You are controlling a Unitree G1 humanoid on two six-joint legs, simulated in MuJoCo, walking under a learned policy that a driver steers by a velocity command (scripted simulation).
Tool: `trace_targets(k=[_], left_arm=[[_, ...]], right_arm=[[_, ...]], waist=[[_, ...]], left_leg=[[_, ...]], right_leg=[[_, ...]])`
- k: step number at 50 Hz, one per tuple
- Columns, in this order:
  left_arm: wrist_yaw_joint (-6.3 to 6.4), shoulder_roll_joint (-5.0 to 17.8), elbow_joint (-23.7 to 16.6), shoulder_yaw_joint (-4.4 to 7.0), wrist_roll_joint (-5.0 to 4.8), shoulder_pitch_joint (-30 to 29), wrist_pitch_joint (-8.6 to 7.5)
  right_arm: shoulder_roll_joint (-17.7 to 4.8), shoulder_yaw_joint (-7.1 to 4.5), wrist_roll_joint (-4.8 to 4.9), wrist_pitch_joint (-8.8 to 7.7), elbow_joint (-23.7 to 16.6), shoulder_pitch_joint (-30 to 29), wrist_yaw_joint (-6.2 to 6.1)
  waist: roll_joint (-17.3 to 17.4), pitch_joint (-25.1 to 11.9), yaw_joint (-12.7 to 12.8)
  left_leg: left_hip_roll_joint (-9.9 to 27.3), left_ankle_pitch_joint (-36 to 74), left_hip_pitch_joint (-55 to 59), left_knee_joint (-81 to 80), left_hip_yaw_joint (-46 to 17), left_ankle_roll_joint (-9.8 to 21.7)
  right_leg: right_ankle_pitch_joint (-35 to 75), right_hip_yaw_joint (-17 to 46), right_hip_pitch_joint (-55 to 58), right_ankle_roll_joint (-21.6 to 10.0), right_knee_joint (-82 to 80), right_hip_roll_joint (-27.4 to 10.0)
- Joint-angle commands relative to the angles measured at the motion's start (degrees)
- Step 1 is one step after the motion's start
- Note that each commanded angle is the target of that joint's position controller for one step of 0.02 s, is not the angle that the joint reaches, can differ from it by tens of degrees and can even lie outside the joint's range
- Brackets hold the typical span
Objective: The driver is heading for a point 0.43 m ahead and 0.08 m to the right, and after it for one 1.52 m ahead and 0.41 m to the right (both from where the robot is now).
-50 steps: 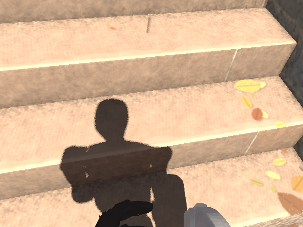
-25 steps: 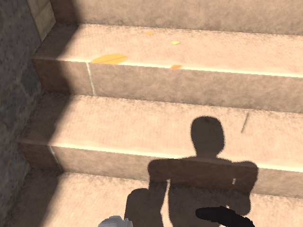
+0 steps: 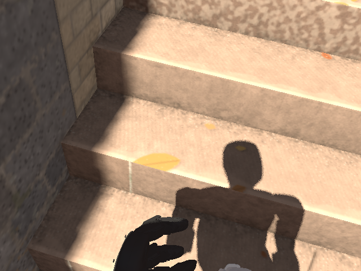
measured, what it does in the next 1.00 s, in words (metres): climbs, turning right: right foot 0.16 m higher, then left foot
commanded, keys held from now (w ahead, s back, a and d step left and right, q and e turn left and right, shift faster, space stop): no key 0.26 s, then e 0.18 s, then w+e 0.56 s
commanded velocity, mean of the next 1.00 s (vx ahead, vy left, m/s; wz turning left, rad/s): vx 0.21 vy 0.00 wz -0.27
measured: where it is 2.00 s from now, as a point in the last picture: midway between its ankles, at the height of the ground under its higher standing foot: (302, 100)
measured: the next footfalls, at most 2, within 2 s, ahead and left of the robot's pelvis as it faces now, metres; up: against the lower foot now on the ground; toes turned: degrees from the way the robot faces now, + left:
right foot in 0.04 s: +0.18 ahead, -0.08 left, +0.16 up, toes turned -2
left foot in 0.50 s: +0.26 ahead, +0.14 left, +0.16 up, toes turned -1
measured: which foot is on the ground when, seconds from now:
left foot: down 0.00-0.06, up 0.08-0.48, down 0.50-0.98, up 1.00-1.00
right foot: up 0.00-0.02, down 0.04-0.50, up 0.52-0.94, down 0.96-1.00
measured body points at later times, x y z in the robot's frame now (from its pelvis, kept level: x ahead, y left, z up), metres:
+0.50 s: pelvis +0.16 +0.03 +0.12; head +0.18 +0.03 +0.57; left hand +0.18 +0.26 -0.02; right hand +0.30 -0.18 -0.01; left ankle +0.22 +0.14 -0.60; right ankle +0.14 -0.08 -0.60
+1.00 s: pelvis +0.33 -0.08 +0.18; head +0.34 -0.08 +0.63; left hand +0.63 +0.01 +0.13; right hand +0.21 -0.29 +0.03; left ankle +0.24 +0.14 -0.53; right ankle +0.38 -0.19 -0.44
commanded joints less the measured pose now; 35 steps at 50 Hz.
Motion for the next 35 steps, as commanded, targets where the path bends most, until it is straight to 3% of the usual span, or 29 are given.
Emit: trace_targets(k=[1,2,3,4,5,6,7,8,9,11,12,13,15,16,17,19,20,21,23,24,25,26,27,28,29,30,31,33,35], left_arm=[[0.34,15.1,1.1,7.1,0.08,11.5,0.19],[-0.85,17.4,5.5,8.18,0.82,19.0,-0.1],[-1.04,21.9,9.3,10.06,2.32,29.3,0.85],[0.77,19.7,10.6,10.59,4.65,29.1,3.56],[2.18,16.3,8.1,10.06,4.76,21.2,4.47],[3.04,13.4,8.3,9.38,1.13,12.5,4.41],[3.42,10.9,9.9,8.97,-1.07,11.2,4.24],[2.75,8.2,12.1,8.33,-0.5,11.5,4.04],[1.89,6.7,13.3,8.03,0.33,11.4,3.92],[0.68,6.5,14.5,7.51,1.26,12.4,3.76],[0.2,6.8,15.4,7.32,1.43,13.7,3.69],[-0.1,8.8,16.2,7.46,1.33,15.4,3.69],[0.71,9.7,16.7,7.21,1.38,17.6,4.0],[1.56,12.5,16.1,7.99,0.5,17.5,4.34],[2.66,15.0,15.0,9.12,-0.28,18.8,4.92],[3.89,20.4,13.4,11.67,-0.13,21.2,5.09],[3.78,22.3,12.9,12.48,0.13,22.0,4.64],[3.93,22.6,11.9,12.81,0.08,21.3,4.41],[3.32,20.1,11.6,12.6,-0.45,20.3,4.29],[2.74,18.9,12.0,12.4,-0.89,19.6,3.76],[1.61,14.0,10.7,11.53,-1.04,15.6,2.41],[0.9,9.3,9.6,10.99,-2.2,21.1,0.73],[0.08,12.0,10.5,11.85,-4.08,24.5,0.15],[0.4,13.9,8.3,12.41,-4.32,19.6,0.57],[1.15,12.7,5.1,11.9,-4.74,15.0,1.25],[1.39,12.5,4.0,11.52,-4.0,13.4,1.57],[0.92,10.1,2.1,10.67,-3.01,12.0,1.51],[0.25,7.4,2.2,9.57,-5.0,14.0,1.35],[-0.3,5.2,0.4,8.15,-5.42,9.8,1.38]], right_arm=[[-18.9,-4.35,0.44,-1.78,-3.4,-2.8,-1.21],[-17.0,-3.86,0.95,-2.8,-4.8,-7.7,-0.99],[-16.7,-4.17,-0.79,-4.5,-5.4,-7.1,-0.02],[-8.9,-3.53,0.44,-4.77,-5.1,-7.5,2.76],[-9.2,-4.0,1.5,-4.75,-6.4,-7.8,4.87],[-4.9,-2.64,1.74,-3.55,-11.9,-14.6,5.29],[-3.9,-2.02,0.49,-2.44,-13.8,-14.8,5.2],[-5.8,-2.23,0.07,-1.84,-13.7,-11.5,4.37],[-5.4,-1.84,1.2,-1.47,-13.6,-7.7,3.77],[-3.6,-0.75,2.77,-1.36,-12.6,-4.5,2.56],[-3.0,-0.45,2.74,-1.28,-12.6,-5.0,1.96],[-3.1,-0.03,1.39,-1.56,-14.0,-6.5,1.11],[-4.8,0.15,0.37,-1.32,-14.7,-9.3,0.22],[-5.7,0.31,-0.21,-1.19,-14.6,-9.9,-0.18],[-5.3,1.24,-0.24,-1.18,-16.4,-16.5,-0.62],[-9.0,0.06,2.27,0.06,-17.0,-23.0,-1.94],[-10.1,-0.57,3.11,0.42,-16.8,-21.7,-2.37],[-11.3,-1.31,2.93,0.44,-15.9,-18.1,-2.74],[-13.2,-3.04,2.5,0.34,-13.7,-11.5,-3.25],[-14.3,-4.04,2.54,0.2,-12.8,-8.0,-3.46],[-16.7,-5.29,1.26,-0.2,-11.2,-0.6,-3.26],[-21.4,-6.31,-0.38,-0.1,-11.9,4.4,-3.5],[-20.5,-6.25,-0.94,-1.17,-13.3,2.6,-3.0],[-17.2,-5.45,0.18,-1.45,-13.5,-1.6,-3.16],[-17.0,-5.81,0.56,-1.13,-13.1,-5.1,-3.54],[-13.2,-4.74,0.19,-1.26,-12.5,-6.3,-3.44],[-10.7,-4.16,-0.97,-1.54,-10.8,-4.6,-2.97],[-9.0,-4.22,-0.39,-2.38,-7.8,1.1,-1.8],[-9.3,-4.92,-0.92,-2.79,-6.4,3.7,-0.85]], waist=[[18.3,-12.0,11.5],[12.9,-13.0,14.3],[-3.1,-20.2,16.9],[-22.8,-21.4,14.9],[-11.5,-15.2,11.9],[-5.4,-2.1,7.5],[2.0,6.4,3.7],[5.6,7.6,1.0],[5.8,7.9,-1.4],[2.8,7.4,-2.1],[1.3,6.8,-1.7],[-1.0,5.9,-1.7],[-5.0,3.6,-1.0],[-6.9,1.7,-0.9],[-7.6,1.0,2.2],[-10.4,-0.2,7.4],[-12.1,-0.2,7.4],[-13.3,0.0,6.2],[-11.4,0.7,3.0],[-10.1,0.0,0.8],[1.0,-3.3,-3.4],[16.1,-9.4,-2.5],[13.3,-12.4,-0.5],[10.3,-4.3,0.5],[9.3,2.0,2.2],[6.5,5.3,2.7],[4.1,6.3,3.6],[3.3,6.9,2.2],[4.5,7.7,1.1]], left_leg=[[15.3,108.2,13.1,8.4,-4.7,3.4],[14.4,106.5,12.3,17.0,-4.1,4.3],[9.7,81.0,-2.7,33.6,-3.9,3.5],[-7.0,-1.6,-25.1,62.9,-6.3,-3.0],[-8.6,-11.0,-31.7,89.1,-15.3,-3.5],[-7.1,-13.9,-41.9,99.2,-14.3,-3.9],[-4.8,-12.7,-44.7,96.8,-11.7,-3.1],[-3.6,-10.7,-44.6,96.8,-9.6,-2.5],[-2.7,-9.5,-42.8,94.9,-9.5,-2.4],[-2.5,-2.8,-40.7,90.0,-8.0,-3.2],[-2.1,1.2,-40.2,87.8,-7.3,-4.2],[-0.2,3.8,-41.5,80.3,-6.1,-5.3],[3.8,8.9,-39.0,69.9,-1.2,-8.0],[5.2,8.5,-35.1,60.0,2.7,-9.7],[5.8,1.8,-30.6,45.6,4.5,-11.3],[0.9,-5.6,-22.0,37.0,10.3,-13.3],[0.1,-7.1,-20.6,32.7,9.7,-13.1],[0.1,-6.9,-18.5,27.8,8.3,-12.2],[0.0,-5.3,-11.6,14.2,6.1,-8.4],[2.7,-3.4,-3.2,9.8,3.3,-6.2],[11.4,4.7,12.0,7.7,-6.6,-2.7],[26.8,12.7,21.2,2.9,-29.0,7.6],[31.3,-15.8,17.7,-3.9,-41.6,14.4],[28.0,-30.2,13.0,-5.7,-36.5,12.4],[24.0,-28.5,8.2,-5.0,-26.7,8.7],[20.6,-23.0,3.6,-3.7,-19.6,6.5],[18.9,-17.8,0.4,-1.8,-15.3,5.4],[19.7,-15.7,3.9,-3.2,-10.4,4.7],[20.8,-16.0,4.9,-3.6,-6.5,4.1]], right_leg=[[-16.1,5.7,31.2,-2.9,-24.4,3.1],[-9.9,10.5,38.9,-4.7,-32.7,0.8],[15.7,26.7,60.6,-11.2,-37.9,-8.2],[28.3,56.0,69.6,-22.9,-61.6,-18.9],[5.5,62.3,56.9,-22.0,-63.0,-19.2],[-12.0,53.6,44.7,-17.7,-61.9,-17.1],[-15.7,41.4,37.6,-12.0,-61.5,-14.5],[-16.2,34.8,34.4,-8.1,-60.7,-12.7],[-15.2,29.3,31.6,-5.8,-60.4,-10.6],[-8.3,19.7,29.8,-5.3,-61.0,-8.2],[-5.3,17.1,30.0,-5.8,-61.3,-7.6],[-2.9,14.2,32.2,-5.3,-62.3,-6.5],[4.0,14.2,35.3,-6.8,-62.3,-5.4],[9.3,13.3,37.3,-7.5,-63.0,-4.4],[10.8,14.2,40.5,-6.8,-65.6,-4.1],[9.9,17.7,41.8,-8.2,-65.6,-6.1],[7.4,20.3,44.3,-9.3,-64.6,-7.7],[5.7,23.8,46.2,-9.9,-63.7,-9.6],[3.5,26.8,47.8,-8.1,-60.5,-10.1],[0.2,26.3,43.2,-6.6,-55.4,-8.8],[-4.9,20.4,30.6,-2.9,-36.6,-3.3],[-20.6,17.3,17.8,2.6,-12.6,5.9],[-20.7,21.4,12.2,4.9,7.4,3.2],[-14.7,20.6,4.3,5.5,20.4,1.4],[-9.4,17.5,0.2,5.8,26.1,0.2],[-4.3,17.6,-0.3,6.2,29.1,0.2],[-1.2,19.6,-0.5,6.2,34.1,0.3],[-2.5,18.0,-8.9,4.6,42.4,0.1],[-3.5,18.8,-16.8,4.1,43.1,-2.2]])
